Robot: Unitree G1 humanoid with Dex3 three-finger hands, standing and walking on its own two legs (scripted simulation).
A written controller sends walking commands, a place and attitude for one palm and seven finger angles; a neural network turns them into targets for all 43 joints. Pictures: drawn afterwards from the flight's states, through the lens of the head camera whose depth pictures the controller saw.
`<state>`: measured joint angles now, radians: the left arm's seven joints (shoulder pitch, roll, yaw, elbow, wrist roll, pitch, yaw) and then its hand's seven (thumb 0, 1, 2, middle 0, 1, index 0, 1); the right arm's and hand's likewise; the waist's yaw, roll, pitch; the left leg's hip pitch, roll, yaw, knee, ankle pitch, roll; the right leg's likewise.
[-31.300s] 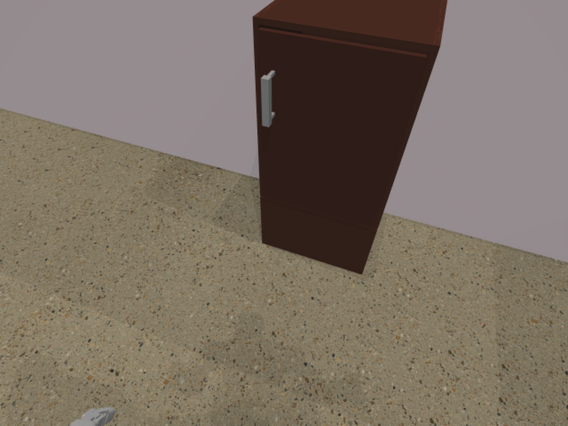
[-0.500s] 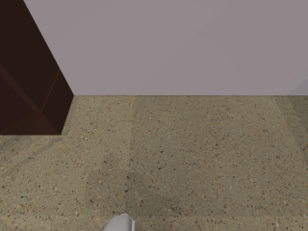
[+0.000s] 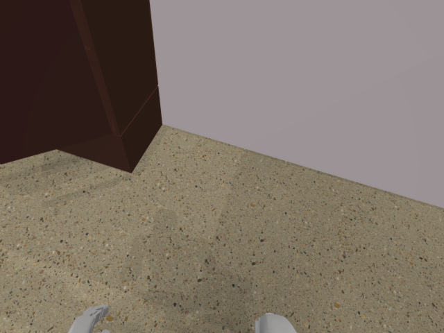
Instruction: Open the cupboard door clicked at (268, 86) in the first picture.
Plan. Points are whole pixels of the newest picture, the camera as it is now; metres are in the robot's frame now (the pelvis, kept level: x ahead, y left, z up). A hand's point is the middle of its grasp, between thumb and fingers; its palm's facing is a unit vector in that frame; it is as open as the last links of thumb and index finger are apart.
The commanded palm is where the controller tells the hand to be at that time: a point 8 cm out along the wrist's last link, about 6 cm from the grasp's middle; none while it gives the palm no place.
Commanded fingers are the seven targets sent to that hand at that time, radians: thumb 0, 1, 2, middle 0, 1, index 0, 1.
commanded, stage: turn to face it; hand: left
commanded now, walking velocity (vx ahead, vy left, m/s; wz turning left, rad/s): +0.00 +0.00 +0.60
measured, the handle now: out of the picture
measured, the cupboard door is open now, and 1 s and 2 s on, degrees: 45 45 45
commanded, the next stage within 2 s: take the last steps up to it in 0.74 s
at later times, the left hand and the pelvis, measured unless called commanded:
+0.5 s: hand out of the picture +0.06 +0.13 -0.15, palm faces +0.29 -0.92 -0.28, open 7.4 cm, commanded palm none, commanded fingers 0.00 0.90 0.90 -0.20 -0.30 -0.20 -0.30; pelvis +0.01 -0.08 +0.00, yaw +19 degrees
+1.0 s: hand out of the picture -0.10 +0.14 -0.19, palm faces +0.58 -0.79 -0.20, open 7.4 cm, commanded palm none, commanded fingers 0.00 0.90 0.90 -0.20 -0.30 -0.20 -0.30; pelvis +0.00 -0.03 -0.01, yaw +31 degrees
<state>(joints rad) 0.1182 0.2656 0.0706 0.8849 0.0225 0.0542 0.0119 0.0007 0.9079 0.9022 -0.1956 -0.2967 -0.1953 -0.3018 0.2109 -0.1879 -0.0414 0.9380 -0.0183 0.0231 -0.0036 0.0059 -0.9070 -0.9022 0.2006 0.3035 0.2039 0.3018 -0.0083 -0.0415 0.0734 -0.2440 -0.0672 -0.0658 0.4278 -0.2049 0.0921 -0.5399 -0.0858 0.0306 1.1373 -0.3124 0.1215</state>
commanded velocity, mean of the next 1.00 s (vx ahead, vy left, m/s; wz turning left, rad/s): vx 0.05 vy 0.03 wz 0.42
